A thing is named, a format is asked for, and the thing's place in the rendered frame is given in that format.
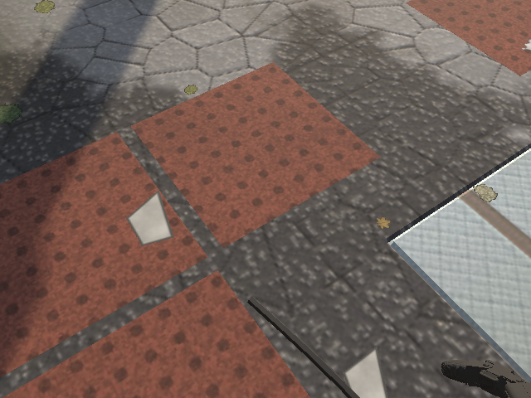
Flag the right robot hand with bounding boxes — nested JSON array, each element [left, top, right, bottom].
[[441, 360, 531, 398]]

